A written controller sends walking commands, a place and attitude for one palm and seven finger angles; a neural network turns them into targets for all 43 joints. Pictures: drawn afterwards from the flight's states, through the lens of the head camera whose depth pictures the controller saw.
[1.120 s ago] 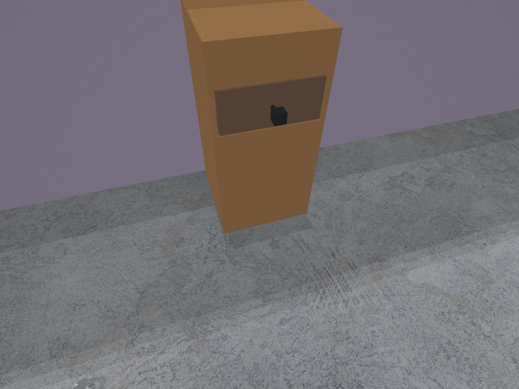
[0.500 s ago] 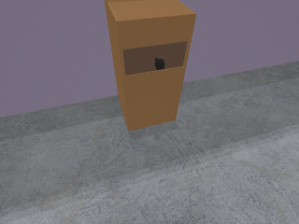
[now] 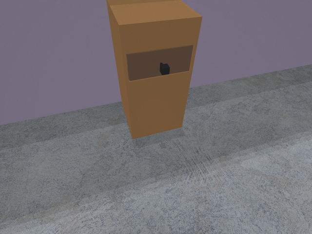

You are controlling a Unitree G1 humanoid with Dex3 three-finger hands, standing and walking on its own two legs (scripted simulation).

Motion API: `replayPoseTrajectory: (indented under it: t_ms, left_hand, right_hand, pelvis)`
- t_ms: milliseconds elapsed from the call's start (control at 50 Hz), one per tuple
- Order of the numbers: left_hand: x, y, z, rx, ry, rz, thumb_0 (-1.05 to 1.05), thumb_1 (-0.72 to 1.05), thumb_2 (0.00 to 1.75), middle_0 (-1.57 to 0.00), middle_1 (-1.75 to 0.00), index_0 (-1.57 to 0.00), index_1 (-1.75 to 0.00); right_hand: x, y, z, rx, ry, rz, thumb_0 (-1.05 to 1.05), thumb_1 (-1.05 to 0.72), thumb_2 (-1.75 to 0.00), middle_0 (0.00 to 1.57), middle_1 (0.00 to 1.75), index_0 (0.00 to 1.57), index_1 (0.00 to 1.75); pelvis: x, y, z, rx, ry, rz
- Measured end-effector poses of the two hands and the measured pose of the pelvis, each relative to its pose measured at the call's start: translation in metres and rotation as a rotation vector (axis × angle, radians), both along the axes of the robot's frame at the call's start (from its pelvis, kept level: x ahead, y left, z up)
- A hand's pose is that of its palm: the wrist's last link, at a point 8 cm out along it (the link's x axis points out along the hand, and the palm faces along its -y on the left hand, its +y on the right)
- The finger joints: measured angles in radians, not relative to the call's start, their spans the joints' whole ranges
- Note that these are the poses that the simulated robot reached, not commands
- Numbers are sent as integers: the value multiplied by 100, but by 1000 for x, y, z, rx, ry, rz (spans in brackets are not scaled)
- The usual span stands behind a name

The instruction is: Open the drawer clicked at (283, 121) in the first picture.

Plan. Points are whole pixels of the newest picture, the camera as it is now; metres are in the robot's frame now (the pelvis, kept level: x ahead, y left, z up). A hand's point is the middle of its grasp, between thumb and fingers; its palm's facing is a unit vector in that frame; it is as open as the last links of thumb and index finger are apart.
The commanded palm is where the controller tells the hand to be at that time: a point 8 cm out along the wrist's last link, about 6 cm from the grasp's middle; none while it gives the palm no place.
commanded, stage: look at it before walking up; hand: left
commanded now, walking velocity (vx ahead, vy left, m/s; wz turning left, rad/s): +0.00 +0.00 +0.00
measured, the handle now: (163, 67) +0.99 +0.01 -0.12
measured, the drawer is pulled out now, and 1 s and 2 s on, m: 0.00 0.00 0.00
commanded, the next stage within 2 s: walk to a spot facing it in 0.32 s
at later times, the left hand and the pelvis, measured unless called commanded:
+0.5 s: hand out of the picture +0.08 +0.25 -0.15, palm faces -0.03 -0.94 -0.34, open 7.4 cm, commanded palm none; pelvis +0.00 +0.00 +0.00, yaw -1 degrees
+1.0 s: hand out of the picture +0.05 +0.16 -0.17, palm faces -0.20 -0.94 -0.27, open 7.4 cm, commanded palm none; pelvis -0.03 -0.03 -0.02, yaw -16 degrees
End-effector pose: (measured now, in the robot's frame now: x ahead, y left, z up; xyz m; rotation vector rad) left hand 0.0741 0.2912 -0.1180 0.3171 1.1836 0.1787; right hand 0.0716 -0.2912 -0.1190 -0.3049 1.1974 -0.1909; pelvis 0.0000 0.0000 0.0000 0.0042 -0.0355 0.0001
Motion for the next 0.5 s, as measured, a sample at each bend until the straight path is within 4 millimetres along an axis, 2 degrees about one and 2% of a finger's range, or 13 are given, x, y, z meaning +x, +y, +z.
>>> replayPoseTrajectory:
  t_ms: [500]
  left_hand:
    - [-2,1,0,7,25,5,0,90,90,-20,-30,-20,-30]
  right_hand:
    - [4,-3,1,-5,5,-7,1,-90,-90,20,30,21,30]
  pelvis:
    - [4,-2,1,-2,-2,-13]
